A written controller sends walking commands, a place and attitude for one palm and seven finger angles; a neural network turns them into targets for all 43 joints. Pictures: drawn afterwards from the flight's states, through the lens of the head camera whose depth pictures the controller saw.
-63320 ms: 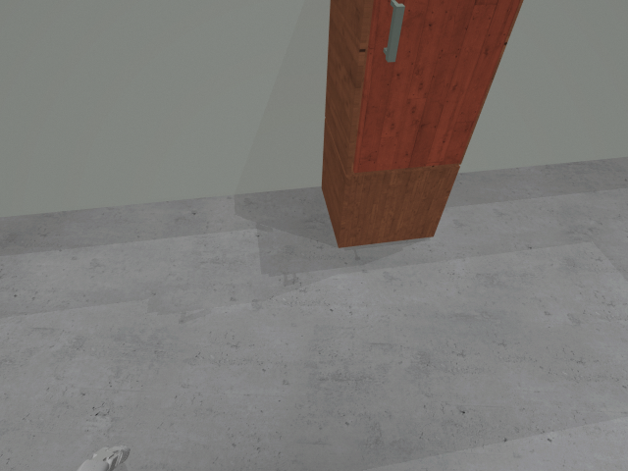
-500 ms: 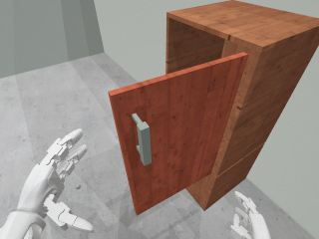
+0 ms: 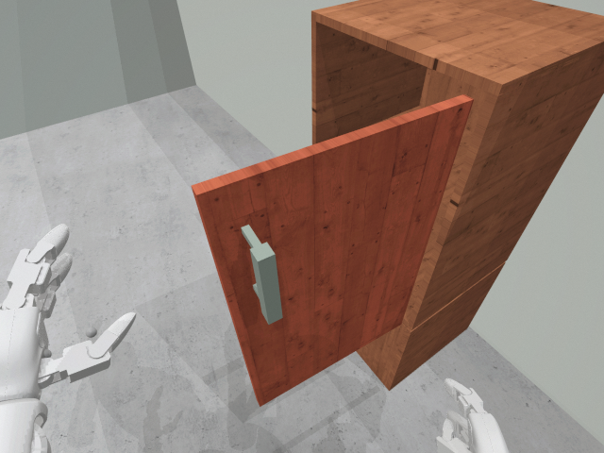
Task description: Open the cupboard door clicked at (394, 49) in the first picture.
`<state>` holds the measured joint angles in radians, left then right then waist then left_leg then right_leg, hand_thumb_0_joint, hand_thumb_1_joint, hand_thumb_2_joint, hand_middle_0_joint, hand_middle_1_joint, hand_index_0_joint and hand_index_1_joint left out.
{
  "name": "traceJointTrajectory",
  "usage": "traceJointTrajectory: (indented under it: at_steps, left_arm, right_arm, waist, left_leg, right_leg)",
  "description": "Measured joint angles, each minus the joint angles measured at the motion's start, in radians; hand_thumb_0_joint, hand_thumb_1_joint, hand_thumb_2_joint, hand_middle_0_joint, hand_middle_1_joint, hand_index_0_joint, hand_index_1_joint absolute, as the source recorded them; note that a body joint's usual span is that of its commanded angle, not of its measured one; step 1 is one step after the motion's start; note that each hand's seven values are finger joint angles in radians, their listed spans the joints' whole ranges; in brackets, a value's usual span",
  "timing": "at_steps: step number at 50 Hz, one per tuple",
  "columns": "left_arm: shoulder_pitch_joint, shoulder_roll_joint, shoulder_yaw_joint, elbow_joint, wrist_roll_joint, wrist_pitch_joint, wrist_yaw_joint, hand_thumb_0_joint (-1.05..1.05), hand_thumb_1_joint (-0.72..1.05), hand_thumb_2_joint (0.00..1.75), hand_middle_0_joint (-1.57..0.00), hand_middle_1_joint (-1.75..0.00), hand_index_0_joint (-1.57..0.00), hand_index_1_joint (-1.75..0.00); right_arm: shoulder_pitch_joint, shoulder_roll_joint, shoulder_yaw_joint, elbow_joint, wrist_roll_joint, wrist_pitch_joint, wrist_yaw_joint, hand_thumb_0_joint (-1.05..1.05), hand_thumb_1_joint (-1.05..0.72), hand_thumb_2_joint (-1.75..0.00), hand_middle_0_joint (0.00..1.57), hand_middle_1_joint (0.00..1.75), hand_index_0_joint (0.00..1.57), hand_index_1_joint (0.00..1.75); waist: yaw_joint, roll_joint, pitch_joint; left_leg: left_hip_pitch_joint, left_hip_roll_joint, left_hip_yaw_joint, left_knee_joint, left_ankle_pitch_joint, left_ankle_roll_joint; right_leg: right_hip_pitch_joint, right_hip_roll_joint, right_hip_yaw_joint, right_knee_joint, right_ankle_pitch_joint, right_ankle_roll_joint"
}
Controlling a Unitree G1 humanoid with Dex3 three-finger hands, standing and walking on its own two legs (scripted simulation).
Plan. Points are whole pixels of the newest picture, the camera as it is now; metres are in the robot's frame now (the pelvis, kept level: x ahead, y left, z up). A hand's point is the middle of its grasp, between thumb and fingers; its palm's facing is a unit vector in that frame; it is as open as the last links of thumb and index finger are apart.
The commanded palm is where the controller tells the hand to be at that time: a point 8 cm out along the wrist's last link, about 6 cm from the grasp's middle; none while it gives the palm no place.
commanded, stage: draw the hand back to the body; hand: left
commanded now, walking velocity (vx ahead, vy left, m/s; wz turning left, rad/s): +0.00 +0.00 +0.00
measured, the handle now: (260, 275) +0.30 +0.09 +0.12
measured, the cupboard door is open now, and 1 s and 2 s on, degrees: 85 85 85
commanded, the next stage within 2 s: step back with the hand held close in 0.56 s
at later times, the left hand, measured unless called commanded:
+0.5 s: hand (81, 322) +0.19 +0.25 +0.15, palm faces +0.45 -0.81 -0.38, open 7.5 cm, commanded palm +0.14 +0.29 +0.17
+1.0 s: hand (72, 339) +0.18 +0.26 +0.14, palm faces +0.33 -0.81 -0.48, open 7.4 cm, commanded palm +0.12 +0.31 +0.18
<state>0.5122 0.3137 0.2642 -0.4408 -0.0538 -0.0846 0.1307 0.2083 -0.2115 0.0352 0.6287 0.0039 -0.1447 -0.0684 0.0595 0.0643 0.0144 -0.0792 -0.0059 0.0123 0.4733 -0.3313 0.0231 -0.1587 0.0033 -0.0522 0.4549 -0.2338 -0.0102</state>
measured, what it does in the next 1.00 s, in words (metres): stands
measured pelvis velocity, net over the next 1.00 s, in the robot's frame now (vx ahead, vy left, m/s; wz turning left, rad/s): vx -0.03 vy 0.01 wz -0.03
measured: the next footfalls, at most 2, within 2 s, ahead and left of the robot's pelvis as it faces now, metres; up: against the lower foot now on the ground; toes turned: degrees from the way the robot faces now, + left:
right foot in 1.86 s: -0.29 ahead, -0.10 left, +0.00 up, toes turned -4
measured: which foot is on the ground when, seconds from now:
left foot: down 0.00-1.00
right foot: down 0.00-1.00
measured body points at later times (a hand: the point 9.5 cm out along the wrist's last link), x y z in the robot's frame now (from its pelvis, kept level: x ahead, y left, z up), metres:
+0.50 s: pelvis +0.00 -0.01 +0.00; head -0.01 -0.02 +0.45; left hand +0.16 +0.29 +0.18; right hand +0.19 -0.22 -0.08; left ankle -0.04 +0.10 -0.74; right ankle +0.01 -0.11 -0.74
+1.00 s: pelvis -0.03 +0.01 +0.00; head -0.01 +0.01 +0.45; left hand +0.16 +0.30 +0.17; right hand +0.13 -0.24 -0.08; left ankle -0.04 +0.10 -0.74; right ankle +0.01 -0.11 -0.74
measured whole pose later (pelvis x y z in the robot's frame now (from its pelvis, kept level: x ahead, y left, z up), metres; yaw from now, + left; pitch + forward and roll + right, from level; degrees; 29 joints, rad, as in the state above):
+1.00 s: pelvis -0.03 +0.01 +0.00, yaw -2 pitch +0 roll -1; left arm 0.55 0.39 0.38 -0.46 -0.04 -0.16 0.13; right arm 0.17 -0.24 -0.02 0.57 0.02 -0.02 -0.06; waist -0.01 0.01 0.05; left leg -0.21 -0.02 0.05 0.49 -0.28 0.04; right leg -0.29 0.00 -0.01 0.44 -0.15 0.01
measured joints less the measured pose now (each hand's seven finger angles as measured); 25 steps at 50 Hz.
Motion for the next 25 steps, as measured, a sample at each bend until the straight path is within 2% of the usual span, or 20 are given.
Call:
traceJointTrajectory:
  at_steps: [14,25]
  left_arm:
    - [-0.056,0.017,0.073,0.046,-0.013,-0.009,0.001,0.0,0.75,0.83,-0.2,-0.31,-0.2,-0.3]
    - [-0.042,0.008,0.049,0.045,-0.01,-0.008,-0.006,0.01,0.87,0.89,-0.21,-0.31,-0.21,-0.3]
  right_arm:
    - [-0.018,-0.016,-0.022,0.005,0.005,0.03,0.006,0.01,-0.9,-0.9,0.2,0.3,0.2,0.3]
    - [-0.015,-0.008,-0.02,0.01,0.002,0.032,0.01,0.01,-0.9,-0.9,0.2,0.3,0.2,0.3]
  waist:
    - [0.005,0.005,0.009]
    - [0.005,0.002,0.01]
  left_leg:
    - [0.027,0.005,0.002,-0.036,0.012,-0.005]
    - [0.031,0.008,0.001,-0.044,0.019,-0.007]
  right_leg:
    - [0.024,0.006,0.002,-0.032,0.01,-0.003]
    - [0.029,0.009,0.001,-0.041,0.018,-0.006]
